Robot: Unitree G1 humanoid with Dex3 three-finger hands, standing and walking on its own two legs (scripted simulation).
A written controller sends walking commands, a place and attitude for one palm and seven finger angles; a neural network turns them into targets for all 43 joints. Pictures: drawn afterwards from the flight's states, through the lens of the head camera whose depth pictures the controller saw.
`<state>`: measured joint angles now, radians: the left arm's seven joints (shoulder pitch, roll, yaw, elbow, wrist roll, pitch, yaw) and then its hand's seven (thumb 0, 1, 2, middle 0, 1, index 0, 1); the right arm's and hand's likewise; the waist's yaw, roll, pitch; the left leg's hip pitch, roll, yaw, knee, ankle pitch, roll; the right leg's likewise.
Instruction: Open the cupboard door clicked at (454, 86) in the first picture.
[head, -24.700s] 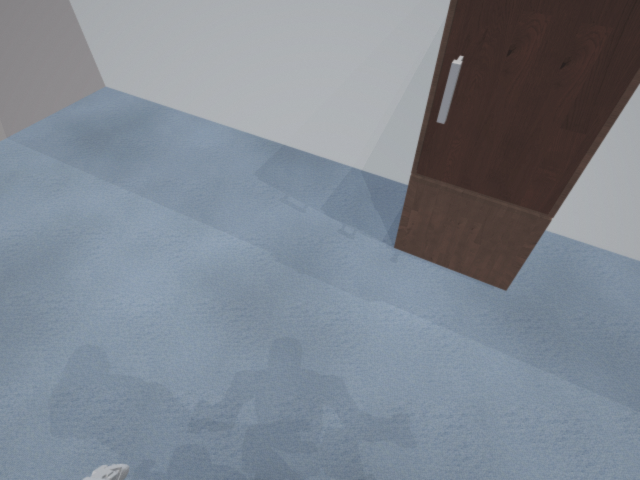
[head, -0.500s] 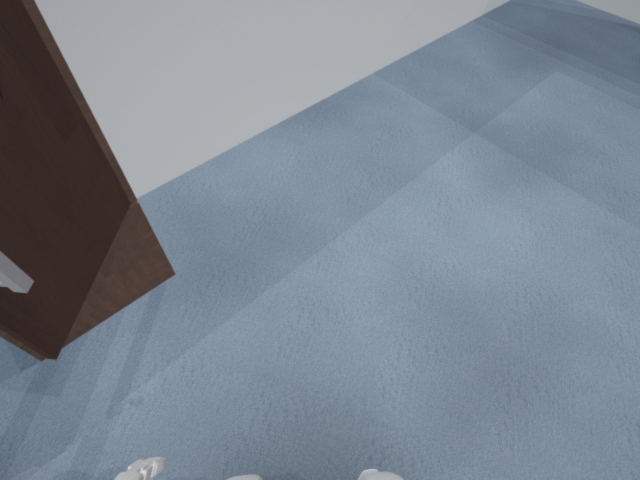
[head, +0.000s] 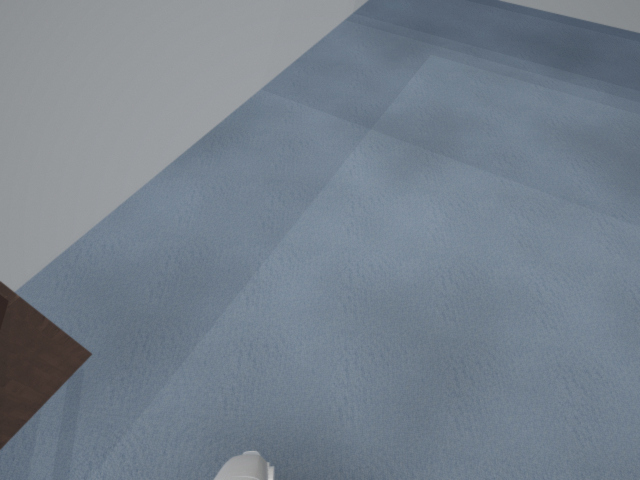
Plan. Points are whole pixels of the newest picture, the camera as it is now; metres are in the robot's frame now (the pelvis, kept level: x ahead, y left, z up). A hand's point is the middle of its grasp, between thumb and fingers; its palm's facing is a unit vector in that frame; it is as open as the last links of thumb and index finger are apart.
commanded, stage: walk to a spot facing it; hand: left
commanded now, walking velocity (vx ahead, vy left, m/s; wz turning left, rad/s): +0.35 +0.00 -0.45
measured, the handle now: out of the picture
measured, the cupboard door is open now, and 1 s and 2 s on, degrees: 43 43 43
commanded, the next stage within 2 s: turn to face it in 1.02 s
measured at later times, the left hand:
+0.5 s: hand (280, 314) +0.39 +0.10 -0.16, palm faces -0.27 -0.93 -0.24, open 7.4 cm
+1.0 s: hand (311, 254) +0.53 +0.05 -0.17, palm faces -0.27 -0.95 -0.17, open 7.4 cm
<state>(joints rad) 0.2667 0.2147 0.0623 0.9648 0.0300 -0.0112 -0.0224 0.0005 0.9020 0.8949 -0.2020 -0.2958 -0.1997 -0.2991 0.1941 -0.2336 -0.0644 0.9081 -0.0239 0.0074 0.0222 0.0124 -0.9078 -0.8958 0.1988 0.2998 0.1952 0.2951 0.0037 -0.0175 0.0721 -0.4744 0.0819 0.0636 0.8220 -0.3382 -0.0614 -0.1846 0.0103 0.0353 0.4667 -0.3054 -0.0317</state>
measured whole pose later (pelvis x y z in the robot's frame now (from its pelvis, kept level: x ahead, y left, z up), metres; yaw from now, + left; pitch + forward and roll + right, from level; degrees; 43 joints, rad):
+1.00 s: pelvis +0.44 -0.11 +0.00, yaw -18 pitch +0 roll +0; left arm 0.22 0.19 0.06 1.04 0.03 -0.01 -0.03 0.00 0.91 0.90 -0.20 -0.29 -0.19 -0.30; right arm 0.27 -0.17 -0.04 1.04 -0.04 -0.07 -0.01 0.00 -0.93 -0.90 0.20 0.30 0.20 0.30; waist 0.01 -0.01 0.05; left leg -0.20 0.07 0.15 0.45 -0.25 0.00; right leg -0.49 -0.09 -0.06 0.92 -0.31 -0.01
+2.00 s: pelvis +0.65 -0.26 -0.01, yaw +11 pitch +1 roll +2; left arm 0.21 0.23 0.05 0.90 0.03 0.00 0.01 0.00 0.90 0.89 -0.20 -0.30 -0.20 -0.30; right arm 0.11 -0.26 -0.07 0.89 -0.01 0.06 0.03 0.01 -0.91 -0.90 0.20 0.30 0.19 0.29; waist -0.01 -0.06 0.12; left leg -0.35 0.01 0.11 0.66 -0.36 -0.04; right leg -0.23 -0.17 -0.22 0.60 -0.36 0.03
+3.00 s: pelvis +0.69 -0.30 +0.00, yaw +47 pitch +2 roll -1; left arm 0.12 0.27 0.07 0.87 0.01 0.05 0.01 0.00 0.91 0.90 -0.20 -0.30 -0.20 -0.30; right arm 0.19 -0.22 -0.06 0.91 -0.03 0.05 0.01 0.01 -0.90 -0.90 0.20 0.30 0.20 0.30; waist -0.02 0.01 0.10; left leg -0.31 -0.02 -0.11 0.53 -0.25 0.00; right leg -0.37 -0.04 -0.01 0.74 -0.40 0.07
